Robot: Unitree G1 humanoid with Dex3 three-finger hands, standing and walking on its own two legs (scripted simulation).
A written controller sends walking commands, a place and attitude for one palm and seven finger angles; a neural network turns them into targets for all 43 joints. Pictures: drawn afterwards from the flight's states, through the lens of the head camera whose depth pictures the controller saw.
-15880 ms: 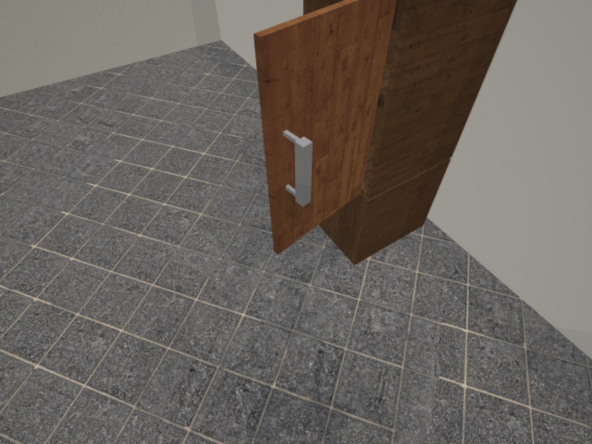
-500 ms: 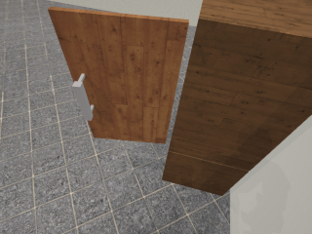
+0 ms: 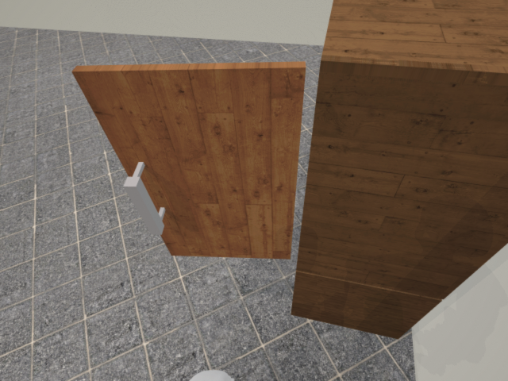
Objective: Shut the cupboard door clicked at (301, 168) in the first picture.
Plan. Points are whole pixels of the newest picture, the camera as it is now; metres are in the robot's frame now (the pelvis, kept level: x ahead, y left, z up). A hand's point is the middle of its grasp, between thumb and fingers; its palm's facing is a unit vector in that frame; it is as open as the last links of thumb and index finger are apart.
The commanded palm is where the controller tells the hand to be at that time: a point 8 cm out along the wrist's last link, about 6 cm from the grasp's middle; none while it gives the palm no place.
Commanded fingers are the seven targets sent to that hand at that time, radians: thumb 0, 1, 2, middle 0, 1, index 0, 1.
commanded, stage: shuffle to correct the standing spot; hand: left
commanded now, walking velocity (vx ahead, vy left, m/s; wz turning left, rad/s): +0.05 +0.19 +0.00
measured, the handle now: (149, 199) +0.46 +0.27 -0.03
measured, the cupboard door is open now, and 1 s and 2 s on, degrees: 100 100 100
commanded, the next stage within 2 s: come to a stop and stand still in 0.08 s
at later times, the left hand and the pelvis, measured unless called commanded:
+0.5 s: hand out of the picture +0.05 +0.27 -0.18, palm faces +0.03 -0.98 -0.22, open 7.4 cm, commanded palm none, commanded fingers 0.00 0.90 0.90 -0.20 -0.30 -0.20 -0.30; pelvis +0.03 +0.08 +0.00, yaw +0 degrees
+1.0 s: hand out of the picture +0.01 +0.19 -0.18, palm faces +0.01 -0.98 -0.18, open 7.3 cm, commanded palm none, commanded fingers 0.00 0.90 0.90 -0.20 -0.30 -0.20 -0.30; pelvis +0.00 +0.02 +0.00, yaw -1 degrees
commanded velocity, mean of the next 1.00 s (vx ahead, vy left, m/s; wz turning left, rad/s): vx -0.02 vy -0.05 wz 0.00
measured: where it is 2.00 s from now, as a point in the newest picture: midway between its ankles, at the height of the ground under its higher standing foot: outside the picture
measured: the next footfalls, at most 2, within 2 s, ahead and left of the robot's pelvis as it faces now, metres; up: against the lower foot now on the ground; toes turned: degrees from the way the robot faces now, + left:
left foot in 0.26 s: +0.11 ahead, +0.20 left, +0.00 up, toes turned +6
right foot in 0.66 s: +0.06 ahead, -0.01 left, +0.00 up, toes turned -1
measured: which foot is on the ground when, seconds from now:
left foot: up 0.00-0.24, down 0.26-0.68, up 0.70-0.92, down 0.94-1.00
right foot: down 0.00-0.26, up 0.28-0.64, down 0.66-1.00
